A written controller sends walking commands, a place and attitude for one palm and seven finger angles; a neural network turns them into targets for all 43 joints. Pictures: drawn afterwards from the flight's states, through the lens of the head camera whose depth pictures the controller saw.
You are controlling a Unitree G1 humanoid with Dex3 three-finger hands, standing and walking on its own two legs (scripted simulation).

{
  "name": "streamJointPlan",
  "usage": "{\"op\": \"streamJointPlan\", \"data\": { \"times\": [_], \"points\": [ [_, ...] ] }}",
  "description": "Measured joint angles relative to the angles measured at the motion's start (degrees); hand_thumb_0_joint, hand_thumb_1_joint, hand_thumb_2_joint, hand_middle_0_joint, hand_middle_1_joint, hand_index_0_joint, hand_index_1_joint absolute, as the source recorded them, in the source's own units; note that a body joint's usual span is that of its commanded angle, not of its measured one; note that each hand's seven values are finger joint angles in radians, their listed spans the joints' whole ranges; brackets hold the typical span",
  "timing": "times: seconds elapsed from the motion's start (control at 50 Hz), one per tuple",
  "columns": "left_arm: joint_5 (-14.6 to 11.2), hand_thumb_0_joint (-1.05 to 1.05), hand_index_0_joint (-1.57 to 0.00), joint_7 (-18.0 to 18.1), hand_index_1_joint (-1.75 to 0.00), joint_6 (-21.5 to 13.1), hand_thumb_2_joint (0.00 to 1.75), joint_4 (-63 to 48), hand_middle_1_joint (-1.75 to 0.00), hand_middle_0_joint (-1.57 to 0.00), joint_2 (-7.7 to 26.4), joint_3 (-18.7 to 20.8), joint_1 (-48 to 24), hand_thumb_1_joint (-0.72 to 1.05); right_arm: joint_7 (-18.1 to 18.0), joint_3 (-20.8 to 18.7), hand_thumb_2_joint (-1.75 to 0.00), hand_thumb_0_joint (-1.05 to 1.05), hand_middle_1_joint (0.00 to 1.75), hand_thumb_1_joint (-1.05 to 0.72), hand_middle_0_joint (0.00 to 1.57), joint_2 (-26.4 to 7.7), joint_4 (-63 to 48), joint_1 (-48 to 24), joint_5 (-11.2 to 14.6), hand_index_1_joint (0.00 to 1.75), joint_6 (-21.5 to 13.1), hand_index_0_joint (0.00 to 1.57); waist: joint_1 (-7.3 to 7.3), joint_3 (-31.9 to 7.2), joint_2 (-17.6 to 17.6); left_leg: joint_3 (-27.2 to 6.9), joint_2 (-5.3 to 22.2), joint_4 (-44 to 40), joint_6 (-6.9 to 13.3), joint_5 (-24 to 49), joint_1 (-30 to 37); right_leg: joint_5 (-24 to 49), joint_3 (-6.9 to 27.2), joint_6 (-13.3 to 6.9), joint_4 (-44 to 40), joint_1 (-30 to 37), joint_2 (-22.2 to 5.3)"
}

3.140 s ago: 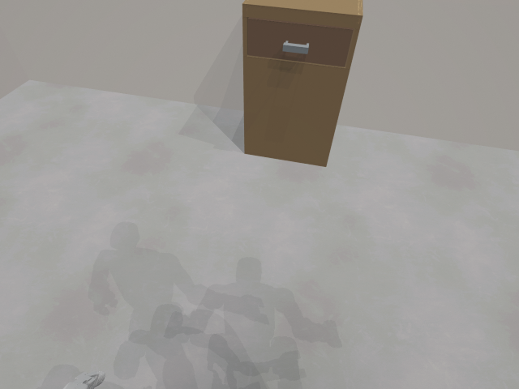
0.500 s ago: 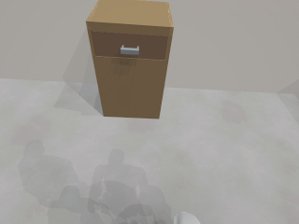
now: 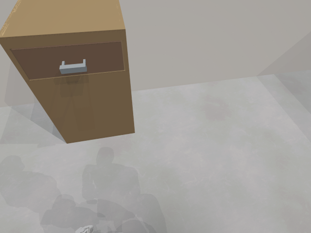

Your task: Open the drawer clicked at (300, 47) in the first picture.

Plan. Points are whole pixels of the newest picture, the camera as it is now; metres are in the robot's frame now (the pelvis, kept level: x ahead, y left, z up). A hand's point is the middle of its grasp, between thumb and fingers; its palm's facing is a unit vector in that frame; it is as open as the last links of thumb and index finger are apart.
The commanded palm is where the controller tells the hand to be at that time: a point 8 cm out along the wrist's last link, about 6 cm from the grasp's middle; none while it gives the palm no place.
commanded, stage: turn to face it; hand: left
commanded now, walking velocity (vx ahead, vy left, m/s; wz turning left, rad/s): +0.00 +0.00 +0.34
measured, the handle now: (73, 65) +0.79 +0.38 -0.07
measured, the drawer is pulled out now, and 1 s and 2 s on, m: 0.00 0.00 0.00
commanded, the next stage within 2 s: take the last steps up to it in 0.46 s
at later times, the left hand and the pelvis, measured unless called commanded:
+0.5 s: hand out of the picture +0.11 +0.24 -0.17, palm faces +0.18 -0.97 -0.17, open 7.4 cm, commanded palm none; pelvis +0.10 +0.06 +0.01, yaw +7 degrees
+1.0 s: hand out of the picture +0.04 +0.14 -0.14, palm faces +0.33 -0.93 -0.18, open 7.4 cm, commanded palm none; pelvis +0.14 +0.01 +0.02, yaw +14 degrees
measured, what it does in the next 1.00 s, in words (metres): walks ahead: left foot, then right foot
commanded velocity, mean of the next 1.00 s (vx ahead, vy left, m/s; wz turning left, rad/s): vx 0.14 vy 0.01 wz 0.19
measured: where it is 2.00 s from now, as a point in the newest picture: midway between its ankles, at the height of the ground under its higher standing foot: (132, 210)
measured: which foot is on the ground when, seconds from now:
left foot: up 0.00-0.22, down 0.24-0.74, up 0.76-1.00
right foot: down 0.00-0.26, up 0.28-0.72, down 0.74-1.00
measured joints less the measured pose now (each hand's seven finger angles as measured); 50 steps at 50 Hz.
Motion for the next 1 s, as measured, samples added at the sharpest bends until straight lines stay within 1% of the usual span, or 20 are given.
{"op": "streamJointPlan", "data": {
  "times": [0.04, 0.12, 0.16, 0.24, 0.26, 0.28, 0.32, 0.36, 0.4, 0.48, 0.58, 0.66, 0.72, 0.74, 0.78, 0.8, 0.84, 0.88, 0.94, 1.0],
  "points": [
    [0.1, -0.02, -0.2, 1.0, -0.3, -0.4, 0.9, 0.3, -0.3, -0.2, 0.7, 0.2, 0.6, 0.94, -0.2, -0.3, -0.9, 0.01, 0.3, -0.91, 0.2, -0.8, -1.8, -3.2, -0.3, 0.29, 0.4, 0.2, 0.08, -0.7, 0.5, -1.6, 0.5, -0.2, -0.3, 2.4, -5.6, 0.6, -0.2, 0.6, -3.2, 2.7, 0.4],
    [0.8, -0.02, -0.2, 1.3, -0.3, 0.7, 0.9, 1.8, -0.3, -0.2, 1.5, -0.5, 1.9, 0.94, -0.2, -0.5, -0.9, 0.01, 0.3, -0.91, 0.2, -2.0, -5.7, -8.6, -0.5, 0.29, 0.5, 0.2, -0.63, -2.0, 1.3, -1.9, 1.3, -12.5, -1.2, 7.0, -10.7, 0.1, -1.1, 1.2, -6.7, 6.7, -0.1],
    [0.8, -0.02, -0.2, 1.2, -0.3, 1.3, 0.9, 2.2, -0.3, -0.2, 1.4, -0.8, 2.4, 0.94, -0.6, -0.6, -0.9, 0.02, 0.3, -0.94, 0.2, -3.1, -6.2, -10.2, -0.7, 0.29, 0.8, 0.2, -0.31, -2.3, 1.6, -1.5, 1.1, -19.4, -1.4, 9.5, -10.4, -1.1, -1.8, 2.0, -6.9, 8.4, -0.4],
    [0.8, -0.01, -0.2, 1.1, -0.3, 2.2, 0.9, 2.4, -0.3, -0.2, 1.2, -1.0, 4.0, 0.93, 0.3, -0.5, -0.9, 0.02, 0.3, -0.95, 0.2, -4.3, -6.6, -11.3, -0.7, 0.29, 0.7, 0.2, 1.35, -2.5, 1.0, -0.1, -0.1, -31.6, -1.1, 14.3, -5.8, -5.5, -3.2, 4.0, -3.6, 11.0, -1.5],
    [0.7, -0.01, -0.2, 1.1, -0.3, 2.6, 0.9, 2.5, -0.3, -0.2, 1.4, -0.9, 4.5, 0.93, 0.5, -0.4, -0.9, 0.02, 0.3, -0.95, 0.2, -4.1, -6.6, -11.4, -0.8, 0.29, 0.6, 0.2, 1.65, -2.7, 0.0, 0.4, -0.9, -33.0, 0.9, 12.7, -4.3, -7.2, -3.2, 4.6, -1.6, 11.0, -2.5],
    [0.5, 0.0, -0.2, 1.2, -0.3, 3.1, 0.9, 2.7, -0.3, -0.2, 1.7, -0.8, 4.8, 0.92, 0.6, -0.3, -0.9, 0.02, 0.3, -0.94, 0.2, -3.7, -6.6, -11.7, -0.9, 0.29, 0.5, 0.2, 1.97, -2.8, -1.4, 0.9, -2.0, -32.7, 2.7, 11.2, -3.9, -8.6, -2.8, 5.0, 1.0, 10.3, -3.8],
    [0.1, 0.0, -0.2, 1.4, -0.3, 4.3, 0.9, 2.9, -0.3, -0.2, 2.0, -0.7, 5.3, 0.92, 0.6, 0.3, -0.9, 0.01, 0.3, -0.94, 0.2, -3.1, -7.2, -12.5, -1.1, 0.29, 0.5, 0.2, 2.69, -2.6, -2.6, 1.5, -2.9, -32.4, 4.6, 10.0, -3.5, -15.0, 0.3, 5.7, 9.7, 6.9, -4.2],
    [0.1, 0.0, -0.2, 1.5, -0.3, 5.2, 0.9, 3.3, -0.3, -0.2, 1.9, -0.8, 5.4, 0.92, -0.1, 0.5, -0.9, 0.01, 0.3, -0.94, 0.2, -2.8, -7.7, -13.5, -1.1, 0.29, 0.4, 0.2, 2.73, -2.1, -2.5, 1.6, -3.5, -34.7, 5.0, 11.1, -2.3, -17.2, 3.0, 6.0, 17.9, 3.2, -3.9],
    [0.3, 0.0, -0.2, 1.2, -0.3, 5.6, 0.9, 3.3, -0.3, -0.2, 1.8, -0.8, 5.2, 0.91, -0.4, 0.5, -0.9, 0.01, 0.3, -0.94, 0.2, -3.0, -8.2, -14.2, -1.0, 0.29, 0.5, 0.2, 2.68, -1.5, -2.0, 1.2, -4.1, -37.7, 5.4, 12.6, -1.2, -15.9, 4.7, 6.2, 22.2, 0.2, -3.9],
    [0.6, 0.0, -0.2, 0.9, -0.3, 5.9, 0.9, 2.6, -0.3, -0.2, 2.0, -0.5, 5.1, 0.91, -0.3, 0.3, -0.9, 0.01, 0.3, -0.94, 0.2, -3.5, -8.7, -15.1, -0.8, 0.3, 1.0, 0.2, 2.88, -1.1, -1.5, 0.7, -5.3, -43.3, 5.5, 15.8, 0.7, -11.3, 7.0, 6.7, 23.3, -3.6, -4.6],
    [0.8, 0.0, -0.2, 1.0, -0.3, 6.6, 0.9, 1.9, -0.3, -0.2, 2.5, 0.0, 5.4, 0.91, 0.1, -0.1, -0.9, 0.0, 0.3, -0.93, 0.2, -3.8, -8.7, -14.8, -0.8, 0.3, 1.8, 0.21, 2.51, -1.7, -0.9, -0.4, -6.3, -46.4, 5.1, 17.7, 1.8, -9.8, 7.8, 7.1, 18.8, -4.0, -4.7],
    [0.9, 0.0, -0.2, 1.0, -0.3, 6.4, 0.9, 1.8, -0.3, -0.2, 2.3, -0.3, 5.8, 0.91, 0.4, -0.5, -0.9, 0.01, 0.3, -0.92, 0.2, -4.0, -8.2, -13.9, -1.1, 0.3, 2.3, 0.21, 1.96, -2.6, 0.1, -1.4, -6.7, -46.4, 4.3, 18.0, 2.0, -9.9, 7.1, 6.5, 11.2, -1.1, -4.0],
    [1.1, 0.0, -0.2, 0.6, -0.3, 5.3, 0.9, 1.7, -0.3, -0.2, 1.7, -0.7, 7.2, 0.91, 0.7, -0.9, -0.9, 0.01, 0.3, -0.92, 0.2, -4.2, -7.5, -12.4, -1.1, 0.3, 2.7, 0.21, 2.02, -3.9, 0.8, -1.9, -7.0, -44.4, 3.4, 16.7, 1.4, -7.0, 5.8, 5.8, 0.9, 4.0, -3.1],
    [1.4, 0.0, -0.2, 0.5, -0.3, 4.7, 0.9, 1.6, -0.3, -0.2, 1.5, -0.8, 7.9, 0.91, 0.8, -1.1, -0.9, 0.01, 0.3, -0.92, 0.2, -4.2, -7.2, -11.9, -0.9, 0.3, 3.0, 0.21, 2.28, -4.4, 0.8, -1.9, -7.2, -41.6, 3.0, 13.4, 0.3, -4.9, 5.8, 4.9, -2.4, 5.3, -3.1],
    [1.6, 0.0, -0.2, 0.6, -0.3, 4.2, 0.9, 1.6, -0.3, -0.2, 0.5, -1.2, 9.5, 0.91, 1.1, -1.5, -0.9, 0.01, 0.3, -0.92, 0.2, -4.5, -6.7, -10.7, -0.9, 0.3, 4.1, 0.2, 2.88, -5.1, 1.7, -2.9, -7.1, -32.5, 2.0, 5.2, -2.9, -2.0, 4.9, 3.3, -2.7, 5.9, -2.8],
    [1.5, 0.0, -0.2, 0.7, -0.3, 4.0, 0.9, 1.8, -0.3, -0.2, 0.1, -1.3, 10.7, 0.91, 1.4, -1.7, -0.9, 0.01, 0.3, -0.92, 0.2, -4.6, -6.4, -10.1, -1.1, 0.29, 4.5, 0.2, 3.18, -5.7, 1.8, -3.1, -7.1, -27.5, 1.8, 4.3, -4.7, -1.7, 4.6, 2.8, -3.7, 6.6, -2.8],
    [1.2, 0.0, -0.2, 0.9, -0.3, 3.2, 0.9, 2.6, -0.3, -0.2, -0.7, -1.4, 13.2, 0.91, 2.1, -1.9, -0.9, 0.01, 0.3, -0.91, 0.2, -4.7, -6.0, -9.5, -1.4, 0.29, 4.7, 0.2, 3.68, -6.6, 1.4, -3.1, -6.5, -19.5, 1.4, 6.4, -7.5, -0.6, 4.7, 2.5, -7.3, 8.6, -3.0],
    [1.0, 0.0, -0.2, 0.7, -0.3, 2.6, 0.9, 3.7, -0.3, -0.2, -1.5, -1.7, 15.3, 0.91, 2.5, -2.2, -0.9, 0.01, 0.3, -0.91, 0.2, -4.8, -6.1, -9.1, -1.5, 0.29, 4.0, 0.2, 3.41, -6.6, 1.1, -3.2, -5.4, -14.9, 1.0, 10.1, -9.4, 0.9, 4.5, 2.6, -10.8, 10.5, -3.1],
    [1.0, 0.0, -0.2, 0.5, -0.3, 1.8, 0.9, 5.2, -0.3, -0.2, -2.6, -2.1, 17.3, 0.9, 2.6, -2.5, -0.9, 0.01, 0.3, -0.91, 0.2, -5.0, -6.3, -8.4, -1.3, 0.29, 3.2, 0.2, 2.85, -6.0, 1.5, -3.7, -3.4, -13.1, 0.3, 14.0, -10.9, 1.9, 3.2, 2.6, -14.3, 12.9, -3.0],
    [1.0, 0.0, -0.2, 0.4, -0.3, 1.0, 0.9, 6.2, -0.3, -0.2, -3.7, -2.3, 18.7, 0.9, 2.6, -2.5, -0.9, 0.01, 0.3, -0.91, 0.2, -5.2, -5.7, -8.2, -1.3, 0.29, 3.2, 0.2, 3.34, -5.2, 1.9, -3.8, -1.8, -15.2, -0.1, 15.2, -11.1, 1.6, 1.6, 2.9, -16.0, 14.5, -2.8]
  ]
}}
